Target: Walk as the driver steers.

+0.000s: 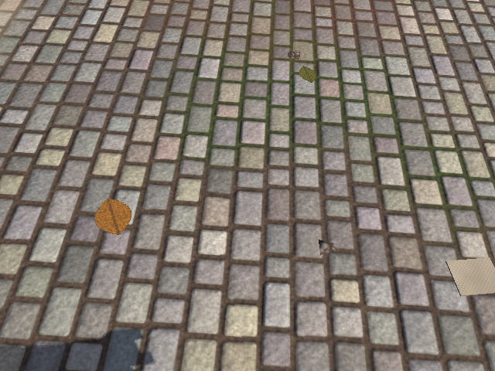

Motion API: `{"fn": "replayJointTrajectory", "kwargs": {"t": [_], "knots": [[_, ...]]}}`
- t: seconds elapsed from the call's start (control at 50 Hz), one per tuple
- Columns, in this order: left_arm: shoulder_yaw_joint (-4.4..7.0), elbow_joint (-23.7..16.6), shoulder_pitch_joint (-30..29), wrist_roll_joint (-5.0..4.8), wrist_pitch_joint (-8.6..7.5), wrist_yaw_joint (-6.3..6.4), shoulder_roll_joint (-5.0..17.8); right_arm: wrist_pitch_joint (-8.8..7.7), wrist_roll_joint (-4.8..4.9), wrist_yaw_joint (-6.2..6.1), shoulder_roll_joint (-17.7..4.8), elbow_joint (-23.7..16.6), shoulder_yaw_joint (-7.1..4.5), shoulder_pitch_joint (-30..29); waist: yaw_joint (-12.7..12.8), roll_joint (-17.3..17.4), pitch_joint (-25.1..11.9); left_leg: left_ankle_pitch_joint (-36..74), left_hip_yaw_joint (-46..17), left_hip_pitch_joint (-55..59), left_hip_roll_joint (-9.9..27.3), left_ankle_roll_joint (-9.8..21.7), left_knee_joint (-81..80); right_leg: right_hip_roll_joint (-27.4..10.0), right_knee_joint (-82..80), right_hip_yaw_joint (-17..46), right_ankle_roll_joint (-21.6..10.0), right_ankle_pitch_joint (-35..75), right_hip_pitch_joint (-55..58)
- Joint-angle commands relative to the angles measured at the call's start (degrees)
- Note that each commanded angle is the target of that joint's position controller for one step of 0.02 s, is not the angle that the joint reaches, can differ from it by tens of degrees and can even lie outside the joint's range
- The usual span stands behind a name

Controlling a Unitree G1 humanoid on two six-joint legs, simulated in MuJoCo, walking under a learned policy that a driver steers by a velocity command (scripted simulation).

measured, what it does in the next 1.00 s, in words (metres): walks ahead, turning right: right foot, then left foot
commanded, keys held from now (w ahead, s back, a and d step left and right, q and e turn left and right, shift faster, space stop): e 0.14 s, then w+e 0.34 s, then w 0.50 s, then w+e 0.02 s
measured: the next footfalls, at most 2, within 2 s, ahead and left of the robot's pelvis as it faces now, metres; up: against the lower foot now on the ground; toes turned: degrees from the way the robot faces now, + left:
right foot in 0.20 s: +0.03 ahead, -0.15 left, +0.00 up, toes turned -8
left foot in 0.64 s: +0.30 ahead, +0.02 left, +0.00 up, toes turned -22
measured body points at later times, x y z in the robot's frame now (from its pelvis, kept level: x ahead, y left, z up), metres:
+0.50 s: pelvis +0.07 -0.06 +0.01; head +0.08 -0.09 +0.45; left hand +0.21 +0.20 -0.08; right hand +0.18 -0.37 -0.09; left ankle +0.23 +0.08 -0.70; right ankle -0.01 -0.14 -0.74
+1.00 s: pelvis +0.30 -0.10 +0.00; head +0.34 -0.11 +0.45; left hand +0.59 +0.04 -0.09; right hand +0.19 -0.35 -0.12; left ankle +0.26 +0.03 -0.74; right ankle +0.40 -0.31 -0.69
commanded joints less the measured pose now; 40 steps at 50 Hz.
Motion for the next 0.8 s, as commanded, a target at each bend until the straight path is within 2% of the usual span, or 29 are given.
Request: {"fn": "replayJointTrajectory", "kwargs": {"t": [0.02,0.06,0.1,0.14,0.16,0.18,0.2,0.22,0.24,0.26,0.28,0.3,0.32,0.36,0.44,0.48,0.52,0.56,0.6,0.62,0.64,0.66,0.68,0.7,0.72,0.74,0.76,0.78,0.8], "knots": [[-0.36,-6.9,-5.7,0.19,-1.11,-0.63,1.8,-0.02,0.25,-0.21,-11.4,-3.3,-3.19,-0.3,-2.5,12.2,-5.6,18.1,-9.0,11.8,14.0,11.8,-7.0,-2.7,-8.1,-2.4,0.8,-1.4,-3.5],[-0.58,-7.1,-5.4,0.23,-1.05,-1.09,1.8,0.17,0.68,0.36,-12.9,-3.3,-3.82,-1.0,-2.4,13.0,-6.3,21.1,-7.0,9.9,14.8,11.8,-6.6,-2.9,-13.7,-4.7,0.0,-1.9,2.0],[-0.25,-7.0,-4.5,0.08,-0.77,-1.48,2.7,0.14,1.3,0.84,-13.5,-3.0,-4.14,-0.9,-2.1,13.4,-6.6,22.6,-6.0,9.7,15.5,11.4,-5.4,-2.3,-18.9,-6.4,-1.1,-0.8,5.4],[0.07,-6.5,-2.6,0.0,-0.46,-1.94,2.8,0.0,2.33,1.06,-13.8,-2.7,-4.32,-1.7,-0.5,13.0,-6.7,22.7,-4.7,9.1,15.8,9.8,-2.6,-1.8,-27.3,-7.6,-3.2,3.7,9.9],[0.28,-5.5,-0.4,-0.06,-0.39,-2.02,2.7,-0.07,3.01,1.08,-13.5,-2.3,-4.35,-1.6,0.8,12.0,-7.6,16.3,-3.1,6.8,15.2,8.0,-0.8,-0.6,-33.3,-8.9,-5.0,8.0,14.8],[1.04,-4.3,2.6,-0.24,-0.35,-1.67,4.0,-0.3,2.99,1.22,-11.5,-1.4,-3.87,0.5,1.6,9.1,-8.4,6.4,-0.5,1.0,13.5,5.0,3.3,0.3,-36.9,-7.7,-7.2,10.0,22.9],[2.43,-3.2,7.7,-0.71,-0.61,-1.06,7.9,-0.53,1.39,1.69,-7.2,-1.5,-2.62,0.8,3.0,-2.4,-9.0,-9.0,5.1,-11.7,8.4,0.4,17.3,-7.6,-40.7,5.1,-11.3,11.4,33.6],[3.59,-3.7,11.2,-0.22,-1.82,-1.06,14.8,-1.3,-0.31,1.59,-5.0,-6.8,-1.54,-4.7,4.5,-15.7,-8.5,-26.0,3.9,-31.6,-1.4,-3.1,32.2,-21.4,-44.2,31.3,-23.4,1.2,37.5],[2.45,-3.6,11.4,1.17,-3.95,-1.7,11.1,-2.49,1.04,1.57,-8.4,-7.4,-2.62,-9.0,7.6,-8.9,-8.3,-24.1,-6.2,-34.9,-0.5,-2.3,39.2,-22.5,-48.7,35.2,-26.3,-8.1,34.7],[1.22,-3.1,9.0,1.3,-5.26,-1.64,8.4,-3.22,2.38,2.1,-10.3,-7.6,-3.27,-9.3,5.5,-8.6,-4.6,-18.2,-7.7,-35.8,1.2,-0.6,39.1,-20.5,-50.3,31.4,-23.7,-14.8,32.1],[0.58,-3.2,6.1,0.74,-5.86,-1.34,6.6,-3.72,2.24,2.26,-11.2,-6.1,-3.82,-7.6,3.8,-7.0,-2.2,-13.0,-7.5,-34.8,2.3,-0.2,37.5,-17.9,-50.4,27.2,-21.0,-14.9,29.8],[-0.05,-3.3,4.1,0.32,-5.87,-0.93,5.5,-4.11,1.27,2.22,-11.5,-5.3,-4.01,-6.9,2.9,-6.9,-1.4,-8.7,-7.4,-33.8,2.6,-0.8,34.7,-16.0,-50.8,24.3,-19.6,-11.8,28.7],[-0.48,-3.5,3.4,0.56,-5.85,-0.49,5.1,-4.56,0.75,2.39,-10.9,-4.9,-3.95,-6.4,2.2,-7.1,-1.3,-4.6,-7.2,-30.9,2.3,-1.3,32.6,-14.0,-51.4,21.7,-18.7,-8.6,26.7],[-0.53,-3.4,3.9,1.27,-6.26,0.09,5.3,-5.46,0.73,2.83,-9.2,-4.1,-3.52,-6.1,1.9,-5.5,-2.0,2.2,-5.9,-27.9,0.6,-2.4,28.1,-11.9,-51.7,18.3,-18.2,-1.2,25.7],[0.09,-1.8,6.3,0.57,-6.63,0.53,7.0,-6.06,1.15,3.2,-6.7,-4.4,-2.33,-9.5,3.4,-5.5,-1.1,8.3,-5.8,-21.5,-1.8,-4.2,13.9,-9.7,-50.4,14.7,-17.4,4.3,22.0],[0.38,-0.9,7.7,0.07,-6.53,0.45,7.7,-6.3,1.62,3.53,-6.6,-5.2,-2.02,-11.5,4.3,-5.6,-0.3,8.3,-6.3,-18.8,-2.5,-4.6,9.4,-9.9,-49.4,15.5,-17.5,4.1,20.3],[0.2,0.1,8.8,-0.16,-6.53,0.22,7.2,-6.67,1.9,4.01,-6.8,-5.4,-1.77,-11.9,4.8,-5.5,-0.2,8.6,-6.2,-16.3,-2.2,-4.2,6.8,-10.9,-48.4,16.6,-17.5,3.5,20.0],[-0.09,1.0,9.4,0.0,-6.58,-0.08,6.5,-7.16,2.03,4.34,-7.7,-5.4,-1.88,-11.1,4.7,-5.7,-0.3,7.9,-6.3,-13.4,-1.9,-3.1,5.3,-12.0,-47.1,18.3,-17.2,4.3,20.6],[-0.28,1.5,9.1,0.11,-6.36,-0.35,6.0,-7.66,2.04,4.37,-8.6,-5.0,-2.21,-8.4,3.1,-6.6,-0.5,5.9,-5.1,-9.3,-2.1,-1.2,3.1,-12.2,-44.7,19.2,-16.4,7.4,21.3],[-0.62,1.7,9.1,0.14,-6.2,-0.39,5.1,-7.83,1.82,4.12,-9.0,-4.1,-2.56,-5.4,1.5,-6.5,-1.3,5.6,-4.1,-4.7,-2.6,-0.1,1.1,-11.0,-42.2,18.7,-15.5,10.1,21.0],[-1.26,1.7,8.9,0.48,-6.24,-0.4,3.3,-8.06,1.44,3.64,-10.4,-3.1,-3.24,-0.5,-1.0,-5.9,-4.2,5.0,-5.3,3.3,-1.5,1.8,0.3,-8.3,-36.1,16.8,-13.9,15.1,19.1],[-2.46,0.7,8.5,1.4,-6.32,-0.37,0.2,-8.23,0.71,3.27,-13.4,-2.0,-3.91,8.5,-4.8,1.0,-11.6,2.1,-15.1,15.6,7.4,5.5,-0.4,-4.3,-19.4,11.9,-11.4,11.8,13.3],[-2.97,-1.2,12.6,-0.47,-7.09,0.16,-1.8,-7.75,-0.03,3.79,-19.0,0.6,-5.41,14.1,-2.8,21.2,-16.1,-13.2,-41.6,28.7,17.7,13.9,-8.5,4.1,-1.0,5.3,-7.3,-7.6,-4.9],[-1.85,0.1,11.5,-1.14,-7.54,0.38,3.6,-7.79,1.47,4.33,-13.3,0.6,-3.98,13.2,-3.4,15.4,-10.9,-22.7,-46.7,27.1,19.1,14.2,-11.9,1.9,7.3,8.4,-6.7,-10.3,-13.0],[-1.38,0.1,7.3,-1.23,-7.79,0.13,5.3,-7.56,1.7,4.07,-10.2,0.4,-3.01,11.1,-3.6,11.1,-5.1,-20.3,-39.2,22.6,17.4,12.6,-11.6,-0.3,9.3,8.2,-7.2,-5.7,-15.6],[-1.7,0.2,5.2,-0.61,-7.94,-0.01,4.4,-7.27,1.16,3.82,-9.1,-0.2,-2.51,9.0,-2.6,7.4,-3.2,-14.2,-32.9,18.8,15.1,11.8,-11.8,-2.5,8.7,5.9,-7.3,-1.6,-14.7],[-1.76,-0.3,3.0,0.22,-8.29,-0.34,3.6,-6.93,0.92,3.6,-7.9,-0.1,-2.09,7.7,-2.0,5.9,-1.3,-8.6,-29.0,15.5,13.3,11.8,-12.9,-4.3,6.0,4.4,-7.2,1.7,-14.6],[-1.78,-0.4,2.5,0.45,-8.45,-0.72,2.9,-6.91,0.44,3.29,-7.2,-0.2,-1.65,6.9,-1.0,7.1,-1.3,-4.4,-25.5,12.9,11.7,11.3,-14.0,-5.9,3.9,3.6,-7.0,4.1,-12.2],[-1.96,-0.1,2.7,0.43,-8.44,-0.99,2.0,-6.98,0.47,3.14,-6.9,-0.2,-1.49,6.7,-0.6,8.2,-1.5,-1.3,-23.2,11.5,10.6,11.3,-15.0,-6.4,2.2,2.5,-6.6,5.4,-10.7]]}}
Keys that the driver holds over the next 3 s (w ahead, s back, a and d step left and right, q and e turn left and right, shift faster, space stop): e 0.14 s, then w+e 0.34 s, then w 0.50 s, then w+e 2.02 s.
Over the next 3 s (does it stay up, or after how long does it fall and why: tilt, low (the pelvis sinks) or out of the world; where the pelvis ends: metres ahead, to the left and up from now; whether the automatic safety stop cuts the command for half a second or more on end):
stays up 1.01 -0.91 0.00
